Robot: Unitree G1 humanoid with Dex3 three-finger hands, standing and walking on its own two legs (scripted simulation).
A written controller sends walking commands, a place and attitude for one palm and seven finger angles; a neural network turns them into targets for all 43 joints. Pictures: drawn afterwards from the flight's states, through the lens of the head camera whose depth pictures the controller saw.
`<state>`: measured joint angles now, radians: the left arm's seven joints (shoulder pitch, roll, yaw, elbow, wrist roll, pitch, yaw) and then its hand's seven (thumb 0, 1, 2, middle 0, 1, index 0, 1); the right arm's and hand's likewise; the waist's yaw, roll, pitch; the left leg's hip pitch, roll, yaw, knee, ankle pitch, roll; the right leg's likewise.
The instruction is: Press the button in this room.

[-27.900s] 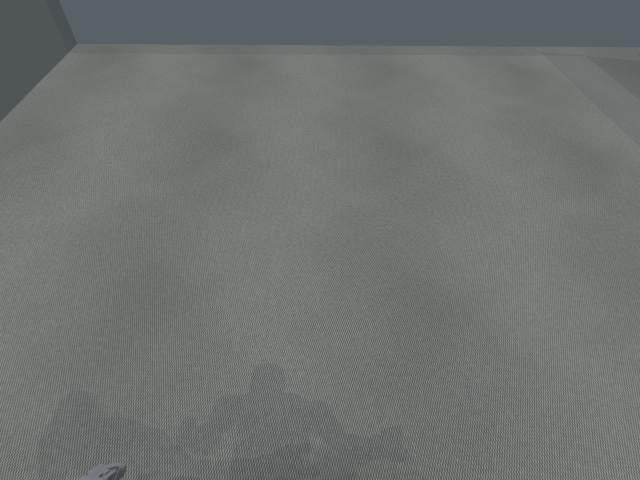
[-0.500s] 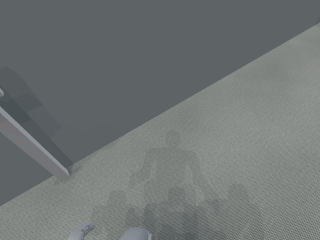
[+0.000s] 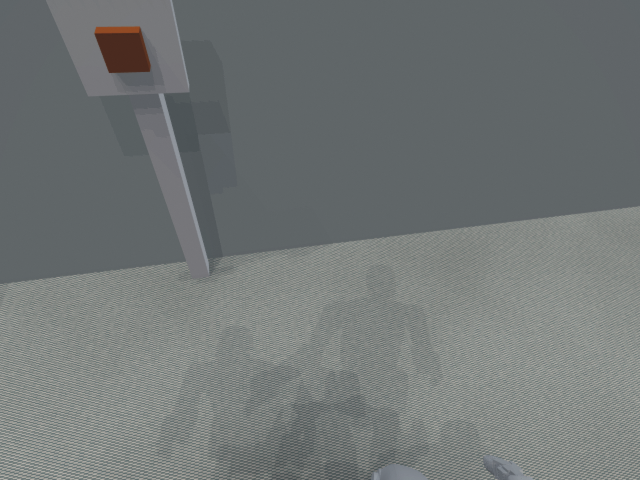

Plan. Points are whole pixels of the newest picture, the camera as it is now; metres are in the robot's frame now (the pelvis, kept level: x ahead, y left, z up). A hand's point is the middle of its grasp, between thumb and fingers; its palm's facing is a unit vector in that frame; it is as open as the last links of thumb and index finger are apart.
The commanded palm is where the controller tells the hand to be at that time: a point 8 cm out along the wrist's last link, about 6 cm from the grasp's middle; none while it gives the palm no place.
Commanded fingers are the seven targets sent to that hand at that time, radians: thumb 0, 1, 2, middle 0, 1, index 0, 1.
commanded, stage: turn to face it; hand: left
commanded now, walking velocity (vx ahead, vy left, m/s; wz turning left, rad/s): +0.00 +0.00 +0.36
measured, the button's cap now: (124, 49) +0.76 +0.44 +0.09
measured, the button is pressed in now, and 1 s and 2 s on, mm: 0 0 0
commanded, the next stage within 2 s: take the last steps up to it in 0.34 s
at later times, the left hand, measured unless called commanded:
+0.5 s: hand out of the picture +0.06 +0.15 -0.14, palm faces +0.18 -0.95 -0.26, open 7.4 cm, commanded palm none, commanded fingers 0.00 0.90 0.90 -0.20 -0.30 -0.20 -0.30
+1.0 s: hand out of the picture -0.08 +0.18 -0.17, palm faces +0.32 -0.94 -0.15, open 7.4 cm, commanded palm none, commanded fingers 0.00 0.90 0.90 -0.20 -0.30 -0.20 -0.30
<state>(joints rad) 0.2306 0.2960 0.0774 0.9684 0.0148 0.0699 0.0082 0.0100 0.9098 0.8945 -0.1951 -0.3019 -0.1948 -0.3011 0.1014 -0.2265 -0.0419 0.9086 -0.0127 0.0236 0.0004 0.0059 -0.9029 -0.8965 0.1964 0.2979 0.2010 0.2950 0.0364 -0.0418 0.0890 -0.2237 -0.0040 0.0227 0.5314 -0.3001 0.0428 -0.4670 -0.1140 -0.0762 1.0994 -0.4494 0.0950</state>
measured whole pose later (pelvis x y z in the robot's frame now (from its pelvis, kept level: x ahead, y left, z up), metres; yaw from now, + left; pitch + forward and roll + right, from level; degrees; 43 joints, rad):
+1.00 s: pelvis +0.03 +0.03 +0.00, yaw +13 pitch -2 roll -1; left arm 0.42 0.17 0.05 1.16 0.03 0.03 -0.01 0.01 0.91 0.89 -0.20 -0.30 -0.19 -0.30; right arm 0.25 -0.16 -0.05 1.03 -0.02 -0.05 -0.02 0.00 -0.94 -0.90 0.20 0.30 0.20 0.30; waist 0.03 -0.01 0.00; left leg -0.13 0.04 0.14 0.46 -0.30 0.04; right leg -0.40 -0.09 -0.10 0.99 -0.39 0.01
